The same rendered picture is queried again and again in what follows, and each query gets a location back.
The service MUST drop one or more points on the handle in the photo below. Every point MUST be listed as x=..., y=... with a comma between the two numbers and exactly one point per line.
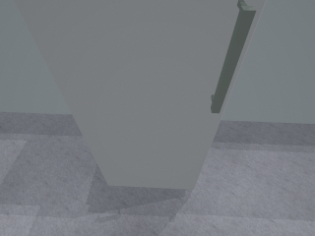
x=242, y=27

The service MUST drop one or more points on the fridge door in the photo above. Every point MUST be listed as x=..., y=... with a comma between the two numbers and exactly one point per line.
x=138, y=77

